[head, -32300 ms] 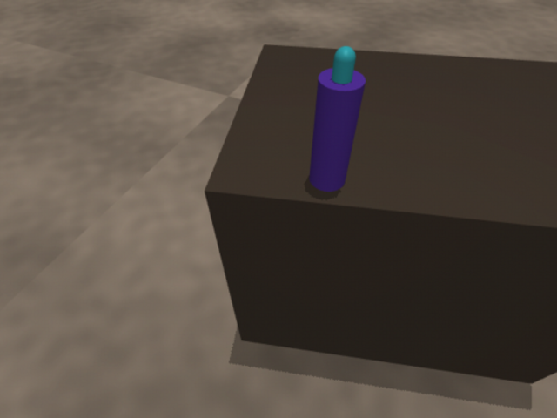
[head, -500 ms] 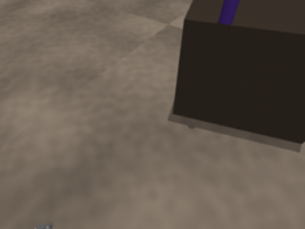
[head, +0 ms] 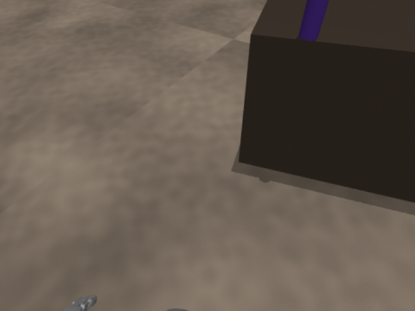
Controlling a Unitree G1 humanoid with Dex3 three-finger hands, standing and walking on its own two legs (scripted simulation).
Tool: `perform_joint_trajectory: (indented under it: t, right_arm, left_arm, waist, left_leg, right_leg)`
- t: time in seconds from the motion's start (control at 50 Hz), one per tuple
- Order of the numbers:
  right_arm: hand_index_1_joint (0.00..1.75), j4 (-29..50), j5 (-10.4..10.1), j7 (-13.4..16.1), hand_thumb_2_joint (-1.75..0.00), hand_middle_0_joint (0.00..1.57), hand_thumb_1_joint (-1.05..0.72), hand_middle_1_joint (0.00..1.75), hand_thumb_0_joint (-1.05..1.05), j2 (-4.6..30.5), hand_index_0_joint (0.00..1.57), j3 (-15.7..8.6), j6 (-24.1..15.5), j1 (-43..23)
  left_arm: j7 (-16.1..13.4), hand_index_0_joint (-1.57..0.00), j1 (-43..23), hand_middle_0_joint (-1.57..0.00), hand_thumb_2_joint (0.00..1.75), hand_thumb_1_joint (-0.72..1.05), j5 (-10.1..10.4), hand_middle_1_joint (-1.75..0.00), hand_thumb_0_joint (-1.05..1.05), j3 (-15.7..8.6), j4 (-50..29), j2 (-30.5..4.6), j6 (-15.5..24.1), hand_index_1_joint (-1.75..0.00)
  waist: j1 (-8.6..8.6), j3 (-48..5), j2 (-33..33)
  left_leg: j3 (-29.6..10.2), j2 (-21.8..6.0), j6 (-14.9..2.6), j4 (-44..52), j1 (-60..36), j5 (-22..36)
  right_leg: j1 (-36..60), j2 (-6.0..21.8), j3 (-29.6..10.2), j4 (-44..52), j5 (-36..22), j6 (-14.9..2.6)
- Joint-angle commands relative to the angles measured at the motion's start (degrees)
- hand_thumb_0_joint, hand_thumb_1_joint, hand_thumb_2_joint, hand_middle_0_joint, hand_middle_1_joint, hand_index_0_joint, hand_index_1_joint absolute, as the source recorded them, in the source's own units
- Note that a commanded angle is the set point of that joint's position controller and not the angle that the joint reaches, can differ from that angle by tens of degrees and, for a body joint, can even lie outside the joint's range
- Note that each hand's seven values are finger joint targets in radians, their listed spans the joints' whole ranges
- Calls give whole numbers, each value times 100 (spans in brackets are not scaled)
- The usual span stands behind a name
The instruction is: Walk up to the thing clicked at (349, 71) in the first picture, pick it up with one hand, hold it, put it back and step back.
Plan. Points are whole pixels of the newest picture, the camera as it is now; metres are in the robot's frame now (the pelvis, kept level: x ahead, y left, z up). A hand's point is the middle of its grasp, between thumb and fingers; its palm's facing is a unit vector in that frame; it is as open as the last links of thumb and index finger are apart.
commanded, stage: step back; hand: right
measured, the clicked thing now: out of the picture +1.03 -0.31 +0.17
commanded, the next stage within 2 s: stand in 0.30 s
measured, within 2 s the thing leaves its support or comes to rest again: neither
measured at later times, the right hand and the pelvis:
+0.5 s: hand out of the picture +0.16 -0.23 -0.13, palm faces -0.01 +0.94 -0.34, open 7.4 cm; pelvis +0.03 +0.01 +0.02, yaw -1 degrees
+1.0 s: hand out of the picture +0.08 -0.26 -0.14, palm faces +0.00 +0.95 -0.32, open 7.4 cm; pelvis +0.02 -0.01 +0.02, yaw -1 degrees
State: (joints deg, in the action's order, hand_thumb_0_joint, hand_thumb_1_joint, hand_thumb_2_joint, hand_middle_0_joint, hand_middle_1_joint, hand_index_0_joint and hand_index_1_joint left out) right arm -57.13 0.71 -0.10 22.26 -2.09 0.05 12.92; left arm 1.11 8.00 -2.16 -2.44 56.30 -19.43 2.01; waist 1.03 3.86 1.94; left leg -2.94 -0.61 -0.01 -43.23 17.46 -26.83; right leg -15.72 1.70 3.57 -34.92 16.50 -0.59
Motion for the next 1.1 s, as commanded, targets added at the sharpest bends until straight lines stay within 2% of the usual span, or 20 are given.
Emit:
perform_joint_trajectory:
  t: [0.0,0.02,0.04,0.06,0.08,0.1,0.12,0.16,0.2,0.26,0.28,0.36,0.42,0.58,0.64,0.76,0.92,0.98,1.04,1.08]
  right_arm:
    - [30,-15,99,86,-90,20,-90,30,0,875,20,-288,-164,442]
    - [30,-15,129,110,-90,20,-90,30,0,988,20,-325,-194,312]
    - [30,53,171,133,-90,20,-90,30,0,1224,20,-355,-235,130]
    - [30,197,114,119,-90,20,-90,30,0,1423,20,-328,-252,-509]
    - [30,217,98,86,-90,20,-90,30,0,1506,20,-320,-224,-805]
    - [30,163,103,72,-90,20,-90,30,0,1344,20,-275,-201,-936]
    - [30,132,92,64,-90,20,-90,30,0,1185,20,-216,-205,-956]
    - [30,82,59,97,-90,20,-90,30,0,1014,20,-169,-239,-779]
    - [30,-25,25,97,-90,20,-90,30,0,1003,20,-169,-222,-718]
    - [30,-80,17,101,-90,20,-90,30,0,1012,20,-186,-194,-948]
    - [30,-82,-33,89,-90,20,-90,30,0,1070,20,-150,-247,-897]
    - [30,-188,-58,77,-90,20,-90,30,0,1013,20,-136,-258,-976]
    - [30,-219,-71,76,-90,20,-90,30,0,977,20,-124,-228,-1029]
    - [30,-287,-53,41,-90,20,-90,30,0,942,20,-95,-184,-1292]
    - [30,-325,-35,16,-90,20,-90,30,0,920,20,-72,-175,-1308]
    - [30,-379,-23,-5,-90,20,-90,30,0,945,20,-68,-190,-1226]
    - [30,-471,-24,6,-90,20,-90,30,0,950,20,-44,-209,-1096]
    - [30,-498,-12,6,-90,20,-90,30,0,951,20,-44,-188,-991]
    - [30,-528,-7,0,-90,20,-90,30,0,914,20,-33,-156,-921]
    - [30,-553,-5,-4,-90,20,-90,30,0,948,20,-32,-153,-799]
  left_arm:
    - [-135,-20,-744,-20,90,90,119,-30,0,-338,-466,-1558,33,-30]
    - [-126,-20,-605,-20,90,90,141,-30,0,-263,-465,-1370,9,-30]
    - [-116,-20,-538,-20,90,90,195,-30,0,-193,-468,-1150,-6,-30]
    - [-121,-20,-426,-20,90,90,286,-30,0,-183,-324,-1097,-43,-30]
    - [-146,-20,-403,-20,90,90,259,-30,0,-243,-158,-1256,-70,-30]
    - [-145,-20,-376,-20,90,90,226,-30,0,-220,-112,-1251,-41,-30]
    - [-137,-20,-379,-20,90,90,205,-30,0,-224,-97,-1266,-3,-30]
    - [-148,-20,-314,-20,90,90,223,-30,0,-246,-39,-1410,64,-30]
    - [-166,-20,-420,-20,90,90,234,-30,0,-221,32,-1446,58,-30]
    - [-184,-20,-514,-20,90,90,223,-30,0,-165,91,-1378,33,-30]
    - [-159,-20,-401,-20,90,90,255,-30,0,-51,238,-1164,12,-30]
    - [-165,-20,-471,-20,90,90,224,-30,0,-17,336,-1248,40,-30]
    - [-175,-20,-532,-20,90,90,207,-30,0,-5,394,-1291,49,-30]
    - [-160,-20,-589,-20,90,90,171,-30,0,17,540,-1293,41,-30]
    - [-155,-20,-640,-20,90,90,168,-30,0,16,568,-1320,48,-30]
    - [-147,-20,-593,-20,90,90,172,-30,0,21,578,-1300,71,-30]
    - [-145,-20,-586,-20,90,90,194,-30,0,15,594,-1322,73,-30]
    - [-152,-20,-547,-20,90,90,185,-30,0,29,597,-1320,51,-30]
    - [-148,-20,-543,-20,90,90,168,-30,0,18,608,-1374,20,-30]
    - [-141,-20,-571,-20,90,90,182,-30,0,10,586,-1400,7,-30]
  waist:
    - [-290,-410,-962]
    - [-239,-467,-655]
    - [-147,-562,61]
    - [110,-409,405]
    - [119,-245,457]
    - [192,-181,263]
    - [212,-271,191]
    - [87,-567,161]
    - [-11,-712,265]
    - [17,-660,207]
    - [-47,-759,116]
    - [-83,-876,-100]
    - [-106,-929,-186]
    - [-100,-669,-69]
    - [-108,-440,-126]
    - [-109,-557,-130]
    - [-93,-638,-167]
    - [-106,-506,-242]
    - [-110,-233,-356]
    - [-146,-250,-229]
  left_leg:
    - [339,83,-32,1724,-665,1117]
    - [-32,-124,-81,2005,-975,1518]
    - [-1072,-844,-300,2308,-905,1971]
    - [-1632,-1312,-688,2460,-310,1467]
    - [-1570,-1428,-907,2416,432,995]
    - [-1214,-1234,-754,2332,512,1089]
    - [-793,-958,-516,2157,306,1572]
    - [-409,-593,-217,1777,-159,2724]
    - [-402,-598,-186,1867,-368,2852]
    - [-389,-693,-243,1918,-714,3288]
    - [-474,-748,-226,2067,-1063,3483]
    - [-313,-720,-165,2066,-1335,3927]
    - [-227,-711,-149,2216,-1417,4000]
    - [-163,-685,-81,2659,-1339,2951]
    - [-169,-644,-46,2812,-1164,2329]
    - [-156,-639,-49,2826,-1136,2159]
    - [-200,-696,-43,2783,-1170,2543]
    - [-192,-663,-20,2850,-1049,2255]
    - [-160,-597,-23,2830,-901,1708]
    - [-151,-608,-52,2823,-958,1594]
  right_leg:
    - [-114,1067,-1037,765,-631,-641]
    - [-303,923,-926,462,-820,-460]
    - [-365,540,-645,-38,-699,-192]
    - [-167,1,-240,-72,406,-15]
    - [503,31,-296,-66,908,-47]
    - [758,70,-344,319,642,-75]
    - [883,216,-425,682,65,-116]
    - [1016,472,-725,682,-1465,-206]
    - [1026,530,-684,685,-1623,-199]
    - [843,472,-586,822,-1679,-138]
    - [848,485,-648,981,-1922,-117]
    - [1125,585,-665,1170,-2616,-99]
    - [1274,600,-630,1291,-2798,-73]
    - [1199,618,-708,1761,-1896,-21]
    - [1058,600,-743,1950,-1330,-11]
    - [1073,625,-770,2021,-1224,-15]
    - [1186,631,-744,1940,-1639,-36]
    - [1085,585,-718,1995,-1271,-41]
    - [774,601,-849,2221,-255,-31]
    - [670,635,-934,2255,-89,-62]
